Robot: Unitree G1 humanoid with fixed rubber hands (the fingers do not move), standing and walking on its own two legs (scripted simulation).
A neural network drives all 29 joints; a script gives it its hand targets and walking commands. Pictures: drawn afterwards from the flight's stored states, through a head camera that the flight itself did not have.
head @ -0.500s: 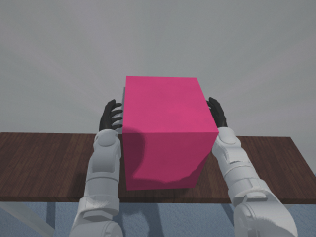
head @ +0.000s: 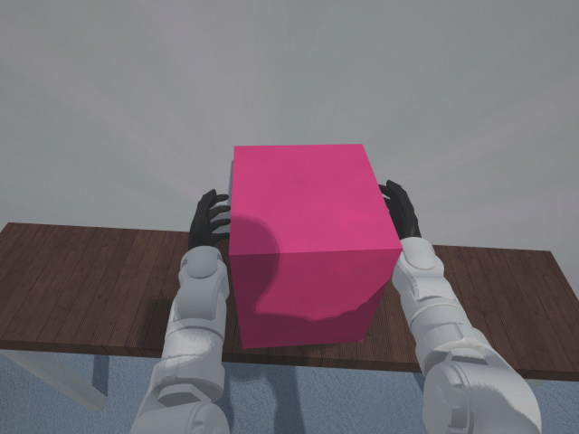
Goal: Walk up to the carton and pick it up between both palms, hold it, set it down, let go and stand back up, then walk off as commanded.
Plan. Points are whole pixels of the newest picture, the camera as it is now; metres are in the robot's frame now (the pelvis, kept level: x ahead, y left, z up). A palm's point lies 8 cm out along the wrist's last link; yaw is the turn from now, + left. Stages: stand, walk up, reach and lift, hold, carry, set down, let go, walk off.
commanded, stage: set down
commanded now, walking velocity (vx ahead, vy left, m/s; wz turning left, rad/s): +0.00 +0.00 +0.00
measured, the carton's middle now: (301, 248) +0.41 +0.03 +0.02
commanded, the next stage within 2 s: none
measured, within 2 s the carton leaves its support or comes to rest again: rests again in 0.34 s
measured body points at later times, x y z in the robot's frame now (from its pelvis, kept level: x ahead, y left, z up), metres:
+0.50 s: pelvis +0.00 +0.01 +0.00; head +0.06 +0.01 +0.44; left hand +0.38 +0.18 +0.05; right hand +0.43 -0.11 +0.05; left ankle +0.02 +0.18 -0.74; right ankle -0.01 -0.06 -0.74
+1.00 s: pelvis +0.00 +0.01 +0.00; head +0.06 +0.01 +0.44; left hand +0.37 +0.18 +0.04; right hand +0.43 -0.11 +0.05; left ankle +0.02 +0.18 -0.74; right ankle -0.01 -0.06 -0.74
